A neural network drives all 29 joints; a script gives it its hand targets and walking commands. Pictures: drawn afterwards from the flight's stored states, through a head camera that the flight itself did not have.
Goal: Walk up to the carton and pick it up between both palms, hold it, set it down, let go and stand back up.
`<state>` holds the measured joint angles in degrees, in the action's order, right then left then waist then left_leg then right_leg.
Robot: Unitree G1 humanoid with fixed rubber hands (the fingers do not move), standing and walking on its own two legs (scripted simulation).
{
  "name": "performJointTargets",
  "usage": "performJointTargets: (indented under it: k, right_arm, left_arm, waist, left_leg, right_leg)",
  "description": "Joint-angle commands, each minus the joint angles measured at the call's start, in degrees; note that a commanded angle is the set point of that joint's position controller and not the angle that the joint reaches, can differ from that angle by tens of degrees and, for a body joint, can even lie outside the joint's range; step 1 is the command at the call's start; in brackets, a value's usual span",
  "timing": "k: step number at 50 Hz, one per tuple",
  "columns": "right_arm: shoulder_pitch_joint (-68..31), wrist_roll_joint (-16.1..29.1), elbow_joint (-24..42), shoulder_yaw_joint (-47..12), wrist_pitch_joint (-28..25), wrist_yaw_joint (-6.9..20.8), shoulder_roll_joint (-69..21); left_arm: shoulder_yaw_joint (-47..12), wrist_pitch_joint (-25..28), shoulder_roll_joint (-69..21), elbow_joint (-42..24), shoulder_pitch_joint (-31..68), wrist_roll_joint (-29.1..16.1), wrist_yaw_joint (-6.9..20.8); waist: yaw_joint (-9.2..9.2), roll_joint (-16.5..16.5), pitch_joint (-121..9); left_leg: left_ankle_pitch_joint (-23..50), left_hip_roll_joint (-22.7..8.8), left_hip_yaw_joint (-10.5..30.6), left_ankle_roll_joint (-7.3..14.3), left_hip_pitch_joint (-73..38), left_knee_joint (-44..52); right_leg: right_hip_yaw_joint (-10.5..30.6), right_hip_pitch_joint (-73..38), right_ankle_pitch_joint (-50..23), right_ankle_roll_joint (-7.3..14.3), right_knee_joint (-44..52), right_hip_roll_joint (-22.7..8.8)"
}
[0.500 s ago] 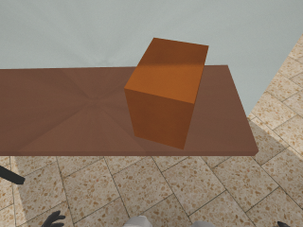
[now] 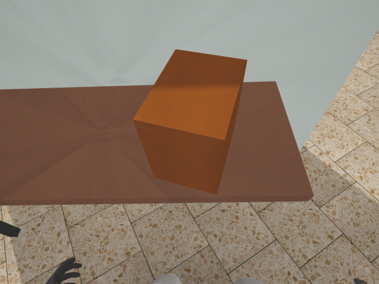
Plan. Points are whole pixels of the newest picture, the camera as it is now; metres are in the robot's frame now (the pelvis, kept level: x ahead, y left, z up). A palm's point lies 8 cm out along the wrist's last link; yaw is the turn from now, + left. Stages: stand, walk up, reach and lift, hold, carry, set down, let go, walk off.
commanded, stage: walk up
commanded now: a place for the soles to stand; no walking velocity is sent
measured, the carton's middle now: (196, 123) +0.52 +0.02 -0.03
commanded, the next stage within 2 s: stand in 1.98 s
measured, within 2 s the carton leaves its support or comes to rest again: neither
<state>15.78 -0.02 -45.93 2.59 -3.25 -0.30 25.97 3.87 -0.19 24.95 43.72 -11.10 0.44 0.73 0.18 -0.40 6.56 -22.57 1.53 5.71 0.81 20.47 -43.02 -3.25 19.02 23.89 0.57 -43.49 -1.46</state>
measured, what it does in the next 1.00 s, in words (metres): steps on the spot: left foot, then left foot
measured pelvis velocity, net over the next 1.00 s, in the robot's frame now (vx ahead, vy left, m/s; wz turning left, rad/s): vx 0.00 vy -0.03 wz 0.02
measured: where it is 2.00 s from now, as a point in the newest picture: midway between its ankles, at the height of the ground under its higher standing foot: outside the picture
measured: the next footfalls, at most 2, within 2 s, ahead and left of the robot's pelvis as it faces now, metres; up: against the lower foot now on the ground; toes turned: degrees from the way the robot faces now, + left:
left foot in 0.32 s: +0.15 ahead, +0.12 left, +0.00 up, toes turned -4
left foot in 0.88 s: +0.04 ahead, +0.10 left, +0.00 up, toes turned -1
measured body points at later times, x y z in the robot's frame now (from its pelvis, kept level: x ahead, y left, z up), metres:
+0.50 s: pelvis +0.05 -0.02 +0.00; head +0.08 -0.01 +0.45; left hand +0.16 +0.31 -0.10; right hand +0.14 -0.35 -0.09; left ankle +0.11 +0.12 -0.71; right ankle +0.03 -0.14 -0.68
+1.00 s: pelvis +0.00 -0.03 +0.00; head +0.04 -0.03 +0.45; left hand +0.11 +0.29 -0.10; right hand +0.09 -0.36 -0.10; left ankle +0.00 +0.11 -0.71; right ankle +0.06 -0.14 -0.71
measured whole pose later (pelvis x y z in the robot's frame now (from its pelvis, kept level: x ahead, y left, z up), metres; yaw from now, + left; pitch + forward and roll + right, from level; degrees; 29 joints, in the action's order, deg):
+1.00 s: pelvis +0.00 -0.03 +0.00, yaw +1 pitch -2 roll +1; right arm 15.1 0.0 -48.1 2.3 -3.0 -1.4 23.8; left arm 3.8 -0.1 23.7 43.7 -11.7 0.4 0.7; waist 0.8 -1.8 6.8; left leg -22.3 2.0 4.1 -0.9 17.4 -41.4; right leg -0.4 23.3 18.5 1.3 -43.3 -1.6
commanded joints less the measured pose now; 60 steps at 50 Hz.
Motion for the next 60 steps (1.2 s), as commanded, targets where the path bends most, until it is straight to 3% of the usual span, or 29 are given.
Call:
performJointTargets:
  k: [1, 2, 7, 10, 13, 14, 15, 16, 17, 18, 20, 22, 26, 27, 28, 29, 32, 34, 37, 42, 43, 44, 45, 46, 49, 51, 54, 57, 60]
  right_arm:
    - [-2.35, -0.77, 4.88, 1.51, -0.73, -2.25, 8.64]
    - [-2.76, -0.70, 5.21, 1.76, -0.86, -2.03, 9.24]
    - [-1.43, -0.83, 4.68, 1.76, -0.40, -1.46, 7.83]
    - [-1.26, -0.54, 4.83, 1.22, -0.79, -1.93, 7.24]
    - [4.96, -0.64, 2.16, 1.42, -1.53, -2.36, 7.10]
    - [9.17, -0.67, 0.59, 1.75, -2.08, -2.85, 7.98]
    - [11.97, -1.17, 0.38, 3.03, -2.28, -3.26, 11.73]
    - [9.98, -1.38, 2.53, 3.38, -2.17, -3.49, 15.24]
    - [8.81, -0.64, 2.63, 3.42, -1.89, -3.37, 14.63]
    - [6.10, -0.41, 3.81, 2.99, -1.64, -3.42, 13.79]
    - [-0.87, -0.51, 4.49, 2.53, -1.23, -3.71, 12.21]
    - [-2.24, -0.97, 4.81, 2.01, -0.71, -3.39, 11.94]
    - [-5.63, -0.65, 5.58, 2.18, 1.62, -2.13, 10.47]
    - [-4.81, -0.25, 6.11, 1.56, 2.11, -2.05, 7.69]
    - [-4.34, 0.29, 6.53, 1.51, 2.58, -2.14, 6.35]
    - [-4.26, -0.31, 6.16, 2.21, 3.22, -2.68, 8.34]
    - [1.21, -0.25, 3.99, 3.56, 3.15, -1.61, 10.29]
    - [3.14, -0.44, 3.09, 3.35, 2.81, -1.02, 9.24]
    - [0.76, -0.60, 2.70, 2.22, 1.57, -0.78, 8.29]
    - [3.94, -1.03, 0.03, 2.14, -0.62, -2.07, 7.54]
    - [3.76, -1.22, -0.48, 2.26, -0.89, -2.38, 8.99]
    - [1.81, -1.69, 0.27, 2.63, -1.21, -2.35, 11.10]
    - [-2.42, -1.71, 0.77, 2.31, -1.43, -1.77, 13.12]
    - [-4.15, -1.36, 0.87, 2.41, -1.39, -1.42, 12.84]
    - [-5.69, -0.64, 1.26, 1.31, -0.46, -0.71, 8.49]
    - [-2.12, -0.35, 0.13, 1.01, 0.08, -0.73, 7.64]
    - [-1.95, -1.06, 0.27, 1.10, -0.09, -0.32, 8.63]
    - [-4.13, -1.48, 0.71, 1.55, -0.17, -0.09, 10.59]
    - [-6.32, -1.14, 0.68, 1.31, 0.03, 0.15, 9.68]
  left_arm:
    - [5.36, 3.14, 15.58, -1.92, -11.62, 1.10, 0.05]
    - [5.24, 3.20, 15.90, -1.94, -12.03, 1.33, 0.13]
    - [3.94, 1.99, 13.70, -3.45, -9.86, 0.28, -0.92]
    - [3.80, 1.27, 12.32, -4.68, -6.48, 0.14, -0.85]
    - [3.29, 0.89, 12.14, -5.31, -1.19, -0.74, -0.43]
    - [2.92, 0.79, 10.65, -5.56, -1.93, -1.30, -0.47]
    - [2.44, 0.68, 8.73, -5.74, -3.70, -1.35, -0.48]
    - [2.13, 0.21, 6.05, -6.94, -5.52, -1.54, -0.62]
    - [2.86, -1.13, 8.15, -6.17, -4.12, -1.30, -1.17]
    - [2.96, -1.34, 9.25, -5.58, -4.49, -1.50, -1.22]
    - [2.87, -1.05, 9.66, -3.50, -3.69, -1.33, -1.29]
    - [3.00, -0.90, 8.96, -2.34, -4.34, -1.11, -0.63]
    - [3.68, 0.18, 9.15, 0.90, -8.33, 0.50, -1.49]
    - [4.13, 0.46, 12.02, 0.60, -7.75, 1.67, -1.73]
    - [4.44, 0.84, 15.54, -0.15, -5.92, 1.69, -1.64]
    - [4.72, 1.15, 17.42, -1.24, -1.25, 1.70, -1.52]
    - [3.99, 1.32, 14.53, -3.18, 4.12, 0.92, -1.55]
    - [3.76, 1.79, 12.80, -3.88, 3.11, 0.98, -1.52]
    - [3.56, 1.92, 12.71, -2.95, -0.57, 0.90, -1.23]
    - [2.34, 0.83, 10.82, -3.08, -0.58, -0.37, -0.68]
    - [1.74, 0.70, 10.07, -2.69, -1.56, -1.03, -0.66]
    - [1.54, 0.79, 8.01, -3.52, -0.72, -1.24, -0.69]
    - [1.30, 0.92, 7.39, -2.84, 0.43, -1.01, -0.74]
    - [1.38, 1.07, 8.18, -2.21, 1.51, -0.53, -0.90]
    - [2.46, 2.51, 10.99, -0.62, -0.64, 0.24, -0.82]
    - [2.75, 2.70, 12.91, -0.64, -0.10, 0.42, -0.58]
    - [2.32, 1.62, 10.91, -1.22, 2.70, 0.62, -0.28]
    - [2.29, 1.27, 9.36, -0.21, 1.54, 0.46, 0.24]
    - [2.31, 1.58, 9.61, 0.12, 0.87, 0.53, 0.21]
  waist:
    - [5.42, -7.14, -11.10]
    - [5.04, -6.56, -7.55]
    - [3.89, -10.20, -1.82]
    - [2.84, -8.74, 0.47]
    - [-1.72, -4.89, -0.16]
    - [-3.42, -2.02, -2.66]
    - [-4.12, 4.65, -7.37]
    - [-2.74, 12.52, -9.35]
    - [-2.70, 7.16, -11.10]
    - [-1.96, 7.67, -9.85]
    - [0.57, 5.91, -2.74]
    - [0.98, 9.71, -2.76]
    - [3.79, 10.85, -4.19]
    - [3.40, 2.50, -3.44]
    - [2.23, -7.18, -2.63]
    - [1.69, -4.78, -0.46]
    - [-1.04, -6.21, 2.82]
    - [-0.74, -8.80, 0.54]
    - [1.88, -10.76, -7.13]
    - [-0.34, -8.75, -11.67]
    - [-0.15, -7.10, -12.54]
    - [0.39, 2.11, -12.43]
    - [1.40, 4.04, -8.46]
    - [1.49, 4.90, -7.57]
    - [2.19, 2.18, -7.42]
    - [0.41, 2.72, -9.24]
    - [-0.03, 2.13, -5.92]
    - [0.82, 3.68, -5.20]
    - [2.10, 3.20, -4.02]
  left_leg:
    - [-11.74, 1.28, -5.69, -0.23, 22.80, -15.13]
    - [-15.13, -0.01, -5.60, 0.12, 22.93, -14.59]
    - [-4.54, -0.06, -8.59, -1.16, 16.17, -12.23]
    - [2.29, 1.02, -12.52, -1.08, 8.27, -0.37]
    - [15.18, 2.50, -14.19, 0.08, -6.04, 9.95]
    - [21.50, 1.91, -10.58, 1.56, -11.92, 15.54]
    - [32.56, -5.33, 2.16, 6.04, -19.39, 13.59]
    - [47.31, -19.22, 26.66, 13.69, -20.54, 14.29]
    - [42.01, -21.49, 27.42, 17.95, -15.70, 14.75]
    - [40.96, -21.49, 26.77, 19.43, -14.39, 14.89]
    - [37.96, -18.19, 19.91, 16.60, -4.69, 14.02]
    - [32.65, -15.51, 15.03, 13.93, 2.29, 13.54]
    - [22.59, -8.15, 6.70, 6.90, 10.24, 4.18]
    - [13.69, -5.06, 5.59, 4.52, 13.88, -2.66]
    - [-2.49, 1.61, -0.90, 1.16, 16.49, -13.26]
    - [-10.35, 0.62, 1.59, 0.23, 11.94, -19.99]
    - [-4.77, -0.46, -1.07, 0.60, 6.90, -22.37]
    - [-3.60, -0.89, -0.13, 0.48, 8.60, -16.66]
    - [-7.61, -1.71, -4.80, -0.16, 5.14, -3.77]
    - [6.63, -0.62, -6.17, 1.18, -8.01, 14.61]
    - [7.28, -3.37, -0.54, 2.56, -9.81, 15.99]
    - [11.88, -10.18, 12.34, 5.59, -11.09, 17.71]
    - [12.51, -14.43, 19.51, 9.32, -6.79, 16.81]
    - [12.96, -14.73, 17.03, 10.49, -4.59, 14.24]
    - [12.01, -5.12, 5.17, 3.13, 4.82, 8.49]
    - [6.44, -2.28, 0.95, 1.98, 0.11, 6.85]
    - [-2.06, -4.02, 5.47, 3.88, -0.32, 12.99]
    - [-10.50, -7.34, 10.88, 5.11, 4.09, 18.52]
    - [-11.16, -6.13, 9.27, 3.54, 8.70, 18.17]
  right_leg:
    - [26.57, -28.84, -28.39, 14.46, 17.66, -20.30]
    - [26.29, -25.55, -34.28, 16.91, 16.95, -21.80]
    - [11.92, -20.73, -59.34, 8.57, 14.10, -13.05]
    - [6.12, -13.14, -50.43, 6.70, 13.53, -8.56]
    - [1.37, -5.58, -44.10, 5.64, 4.62, -6.87]
    - [0.84, -3.98, -40.17, 4.36, -4.88, -4.47]
    - [0.21, 2.93, -27.33, 2.03, -13.96, -2.18]
    - [3.31, 9.28, 5.28, -0.53, -22.44, 4.84]
    - [10.66, 6.59, 14.13, -0.24, -23.40, 2.23]
    - [10.74, 8.13, 14.32, -0.27, -24.64, 1.88]
    - [11.76, 6.82, 12.12, 0.51, -19.54, -0.85]
    - [7.27, 2.46, 9.58, 0.83, -10.94, -1.30]
    - [0.99, -9.97, -6.25, 1.65, 8.45, 2.58]
    - [10.96, -9.63, -4.63, 2.50, 13.50, -2.94]
    - [29.01, -4.86, -3.78, 6.85, 22.02, -15.05]
    - [31.51, 4.76, -4.65, 10.47, 23.88, -20.18]
    - [24.29, 9.98, 1.54, 11.56, 24.08, -15.78]
    - [21.48, 1.48, -4.82, 8.82, 20.54, -11.89]
    - [17.08, -7.18, -13.13, 10.03, 15.39, -10.85]
    - [11.29, -5.91, -29.82, 7.78, 3.54, -9.11]
    - [11.10, -3.50, -26.39, 6.46, 1.85, -8.82]
    - [8.95, 1.88, -18.70, 4.06, -2.51, -5.31]
    - [4.76, 4.05, -4.45, 1.65, -0.06, -0.26]
    - [4.92, 1.19, -0.34, 1.95, 3.87, -0.97]
    - [11.56, -8.82, -9.86, 5.06, 13.02, -5.57]
    - [16.89, -5.75, -5.26, 7.46, 14.17, -10.32]
    - [12.64, 0.10, 6.30, 4.98, 13.69, -6.07]
    - [7.64, -2.60, 5.27, 2.97, 10.80, -1.48]
    - [9.24, -6.61, 6.34, 3.59, 12.80, -2.51]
